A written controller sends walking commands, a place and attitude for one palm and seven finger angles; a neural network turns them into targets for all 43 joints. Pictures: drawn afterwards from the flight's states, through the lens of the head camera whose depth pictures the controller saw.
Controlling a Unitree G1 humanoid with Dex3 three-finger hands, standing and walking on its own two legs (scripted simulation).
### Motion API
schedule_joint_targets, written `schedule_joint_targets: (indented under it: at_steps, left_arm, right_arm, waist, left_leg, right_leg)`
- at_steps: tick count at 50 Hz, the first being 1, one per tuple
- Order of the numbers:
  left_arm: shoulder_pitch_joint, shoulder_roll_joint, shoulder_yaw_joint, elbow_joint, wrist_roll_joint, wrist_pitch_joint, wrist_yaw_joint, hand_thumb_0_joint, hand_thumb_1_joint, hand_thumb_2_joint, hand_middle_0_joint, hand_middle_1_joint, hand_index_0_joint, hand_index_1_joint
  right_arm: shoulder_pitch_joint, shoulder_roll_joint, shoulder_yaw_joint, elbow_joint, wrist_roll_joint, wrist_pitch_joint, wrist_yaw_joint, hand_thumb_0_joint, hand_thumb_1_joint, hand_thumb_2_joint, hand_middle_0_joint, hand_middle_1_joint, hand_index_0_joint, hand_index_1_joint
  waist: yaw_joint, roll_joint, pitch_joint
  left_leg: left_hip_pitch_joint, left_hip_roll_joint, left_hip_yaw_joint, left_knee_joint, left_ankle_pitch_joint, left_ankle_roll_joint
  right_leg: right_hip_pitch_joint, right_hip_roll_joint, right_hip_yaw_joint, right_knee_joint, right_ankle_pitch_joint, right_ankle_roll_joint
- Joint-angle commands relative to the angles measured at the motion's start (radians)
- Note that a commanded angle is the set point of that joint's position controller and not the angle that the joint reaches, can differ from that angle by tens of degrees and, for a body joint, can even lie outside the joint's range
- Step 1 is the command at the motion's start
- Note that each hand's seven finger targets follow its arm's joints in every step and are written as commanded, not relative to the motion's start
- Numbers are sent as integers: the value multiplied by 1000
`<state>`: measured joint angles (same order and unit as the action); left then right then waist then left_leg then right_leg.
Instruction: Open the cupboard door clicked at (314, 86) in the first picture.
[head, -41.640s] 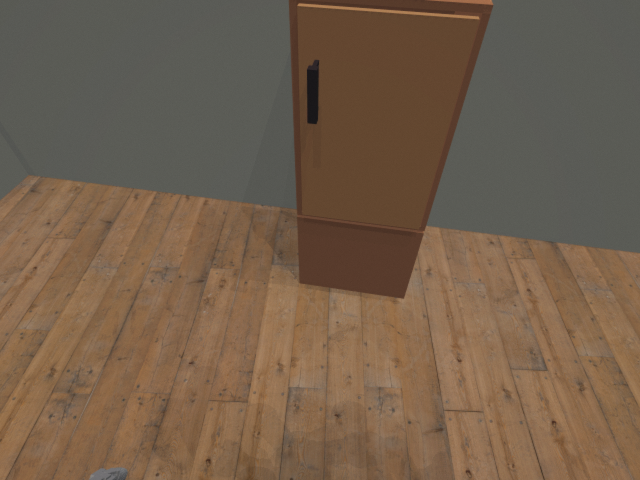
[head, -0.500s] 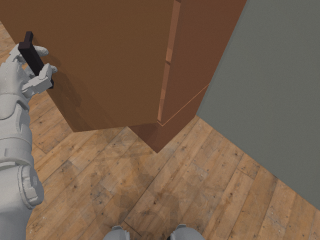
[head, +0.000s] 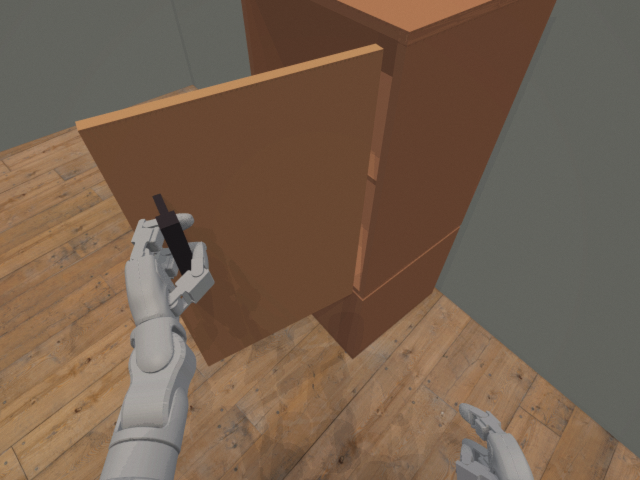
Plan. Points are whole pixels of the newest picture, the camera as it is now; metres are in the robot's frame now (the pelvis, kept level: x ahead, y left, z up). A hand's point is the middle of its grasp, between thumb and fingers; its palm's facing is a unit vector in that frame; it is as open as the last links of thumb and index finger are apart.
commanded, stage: pull the door open along its arc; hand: left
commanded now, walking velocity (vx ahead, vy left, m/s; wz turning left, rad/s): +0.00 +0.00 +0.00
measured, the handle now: (177, 243) +0.39 +0.20 +0.08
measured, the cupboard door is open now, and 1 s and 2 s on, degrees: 80 100 100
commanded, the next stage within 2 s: open thumb and fingers to let go in 0.38 s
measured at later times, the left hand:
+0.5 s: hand (268, 322) +0.28 +0.07 +0.09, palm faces +0.44 -0.90 +0.02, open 6.2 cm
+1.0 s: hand (269, 317) +0.29 +0.07 +0.08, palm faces +0.44 -0.90 -0.01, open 12.5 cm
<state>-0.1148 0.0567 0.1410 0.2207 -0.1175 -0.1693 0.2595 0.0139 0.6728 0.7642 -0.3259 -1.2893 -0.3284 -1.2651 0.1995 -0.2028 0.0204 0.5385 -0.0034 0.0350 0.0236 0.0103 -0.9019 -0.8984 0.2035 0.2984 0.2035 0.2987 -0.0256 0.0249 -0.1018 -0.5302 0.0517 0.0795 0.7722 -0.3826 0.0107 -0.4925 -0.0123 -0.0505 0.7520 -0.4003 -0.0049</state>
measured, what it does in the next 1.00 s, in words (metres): stands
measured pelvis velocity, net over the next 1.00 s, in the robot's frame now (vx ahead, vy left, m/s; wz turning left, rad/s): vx -0.01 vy -0.03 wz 0.06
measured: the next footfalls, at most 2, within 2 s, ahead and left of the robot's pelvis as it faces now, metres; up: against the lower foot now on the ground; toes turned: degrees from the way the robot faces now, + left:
none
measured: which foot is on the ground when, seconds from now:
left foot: down 0.00-1.00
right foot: down 0.00-1.00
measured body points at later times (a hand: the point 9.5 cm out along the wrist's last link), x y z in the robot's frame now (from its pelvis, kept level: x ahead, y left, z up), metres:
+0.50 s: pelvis +0.01 -0.03 +0.00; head +0.01 -0.05 +0.45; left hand +0.25 +0.12 +0.09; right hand +0.17 -0.26 -0.10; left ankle +0.00 +0.11 -0.71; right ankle -0.02 -0.12 -0.71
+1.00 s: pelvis -0.01 -0.03 +0.00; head -0.01 -0.04 +0.45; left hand +0.26 +0.12 +0.09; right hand +0.18 -0.23 -0.09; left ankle +0.00 +0.11 -0.71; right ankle -0.02 -0.12 -0.71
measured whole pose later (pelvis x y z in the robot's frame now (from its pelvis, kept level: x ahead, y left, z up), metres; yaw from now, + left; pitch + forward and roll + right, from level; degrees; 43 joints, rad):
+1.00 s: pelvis -0.01 -0.03 +0.00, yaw +4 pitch +3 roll +0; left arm 0.04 -0.11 -0.18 0.09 0.08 -0.08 0.57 0.01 -0.26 0.40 -0.31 -1.21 -0.33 -1.22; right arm 0.17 -0.18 0.01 0.57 -0.05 0.08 0.00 0.01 -0.90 -0.90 0.20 0.30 0.20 0.30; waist 0.00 0.03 -0.08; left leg -0.47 0.04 0.01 0.77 -0.36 -0.02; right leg -0.41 -0.02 -0.12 0.77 -0.42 -0.04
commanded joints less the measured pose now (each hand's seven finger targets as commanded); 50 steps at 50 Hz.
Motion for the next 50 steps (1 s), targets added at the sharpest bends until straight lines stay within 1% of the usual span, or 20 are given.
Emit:
schedule_joint_targets:
  at_steps: [1,3,5,12,15,18,19,21,23,24,25,27,28,32,34,38,40,44,46,50]
  left_arm:
    - [-129,125,65,-239,82,-11,194,0,900,900,-400,-1350,-400,-1350]
    - [-111,105,21,-249,117,-4,208,0,900,900,-400,-1350,-400,-1350]
    - [-88,51,-39,-290,121,-3,201,0,900,900,-400,-1350,-400,-1350]
    - [71,-47,-152,-412,111,-12,181,0,900,900,-400,-1350,-400,-1350]
    - [153,-81,-195,-456,111,-5,196,0,900,900,-400,-1350,-400,-1350]
    - [188,-127,-264,-482,142,1,224,0,900,900,-400,-1350,-400,-1350]
    - [193,-143,-288,-514,153,1,236,0,900,900,-400,-1350,-400,-1350]
    - [219,-185,-342,-512,182,9,261,0,900,900,-400,-1350,-400,-1350]
    - [171,-166,-345,-502,218,14,284,0,900,900,-400,-1350,-400,-1350]
    - [51,-127,-318,-502,233,12,302,0,900,900,-400,-1350,-400,-1350]
    - [49,-138,-320,-485,241,12,310,0,830,870,-395,-1342,-395,-1342]
    - [69,-160,-320,-448,220,16,308,0,690,810,-385,-1327,-385,-1327]
    - [57,-158,-318,-435,214,16,303,0,620,780,-380,-1320,-380,-1320]
    - [-17,-167,-327,-405,202,12,287,0,340,660,-360,-1290,-360,-1290]
    - [-19,-184,-336,-405,204,9,285,0,200,600,-350,-1275,-350,-1275]
    - [-23,-178,-325,-364,205,17,290,0,-80,480,-330,-1245,-330,-1245]
    - [-87,-170,-318,-379,208,14,295,0,-220,420,-320,-1230,-320,-1230]
    - [-73,-186,-326,-362,210,21,300,0,-500,300,-300,-1200,-300,-1200]
    - [-91,-202,-342,-366,214,23,305,0,-500,300,-300,-1200,-300,-1200]
    - [-80,-212,-351,-369,224,30,320,0,-500,300,-267,-1000,-267,-1000]
  right_arm:
    - [-36,-114,-44,-117,-23,-7,-20,0,-900,-900,200,300,200,300]
    - [-39,-112,-47,-114,-31,6,-28,0,-900,-900,200,300,200,300]
    - [-53,-101,-44,-121,-33,11,-33,0,-900,-900,200,300,200,300]
    - [-84,-87,-43,-143,-41,11,-38,0,-900,-900,200,300,200,300]
    - [-92,-86,-43,-156,-43,4,-35,0,-900,-900,200,300,200,300]
    - [-91,-83,-44,-157,-49,-3,-33,0,-900,-900,200,300,200,300]
    - [-95,-82,-46,-163,-50,-6,-29,0,-900,-900,200,300,200,300]
    - [-92,-80,-48,-162,-52,-13,-23,0,-900,-900,200,300,200,300]
    - [-81,-83,-47,-150,-58,-16,-25,0,-900,-900,200,300,200,300]
    - [-95,-85,-47,-136,-59,-12,-32,0,-900,-900,200,300,200,300]
    - [-97,-79,-48,-133,-61,-11,-36,0,-900,-900,200,300,200,300]
    - [-107,-71,-43,-131,-58,-13,-41,0,-900,-900,200,300,200,300]
    - [-106,-73,-43,-124,-53,-11,-43,0,-900,-900,200,300,200,300]
    - [-120,-71,-39,-115,-51,-10,-50,0,-900,-900,200,300,200,300]
    - [-119,-70,-41,-118,-50,-13,-45,0,-900,-900,200,300,200,300]
    - [-122,-71,-39,-118,-48,-10,-40,0,-900,-900,200,300,200,300]
    - [-128,-69,-38,-116,-48,-7,-42,0,-900,-900,200,300,200,300]
    - [-130,-67,-38,-119,-48,-2,-40,0,-900,-900,200,300,200,300]
    - [-136,-67,-38,-119,-46,-1,-37,0,-900,-900,200,300,200,300]
    - [-138,-66,-41,-124,-46,0,-33,0,-900,-900,200,300,200,300]
  waist:
    - [48,-32,-206]
    - [32,-78,-195]
    - [32,-46,-189]
    - [40,-36,-179]
    - [40,-76,-154]
    - [30,-118,-135]
    - [32,-83,-150]
    - [25,-95,-137]
    - [14,-128,-134]
    - [2,-108,-126]
    - [9,-105,-134]
    - [21,-107,-141]
    - [14,-141,-133]
    - [8,-113,-131]
    - [17,-100,-158]
    - [20,-122,-141]
    - [15,-107,-154]
    - [21,-111,-161]
    - [18,-76,-152]
    - [25,-82,-163]
  left_leg:
    - [136,-43,-48,-112,299,-4]
    - [143,-41,-49,-110,289,2]
    - [165,-44,-44,-113,298,1]
    - [194,-49,-43,-111,316,0]
    - [185,-49,-49,-110,308,0]
    - [182,-50,-57,-100,299,3]
    - [185,-51,-55,-95,302,3]
    - [181,-51,-60,-84,295,4]
    - [163,-53,-66,-71,278,5]
    - [159,-55,-68,-64,256,7]
    - [161,-58,-66,-58,242,8]
    - [160,-62,-66,-60,232,7]
    - [158,-60,-68,-64,228,6]
    - [166,-62,-71,-64,216,8]
    - [171,-59,-72,-70,230,6]
    - [163,-58,-74,-71,229,6]
    - [166,-58,-74,-71,220,6]
    - [162,-57,-74,-74,229,5]
    - [170,-56,-76,-74,227,3]
    - [168,-51,-79,-76,225,1]
  right_leg:
    - [170,21,-4,-103,364,-13]
    - [178,19,5,-123,363,-12]
    - [190,12,9,-131,396,-12]
    - [223,0,15,-138,466,-7]
    - [230,-7,18,-144,481,-1]
    - [219,-14,24,-148,482,6]
    - [212,-16,23,-138,479,3]
    - [189,-16,17,-131,463,1]
    - [170,-20,26,-133,436,3]
    - [139,-24,37,-137,394,1]
    - [133,-23,39,-141,357,-2]
    - [144,-26,40,-150,352,0]
    - [147,-27,41,-162,333,1]
    - [131,-30,47,-165,320,3]
    - [142,-23,35,-149,322,-3]
    - [135,-18,27,-149,316,-3]
    - [128,-18,30,-147,290,-6]
    - [138,-17,25,-143,298,-9]
    - [118,-10,15,-134,277,-15]
    - [114,-4,4,-125,252,-22]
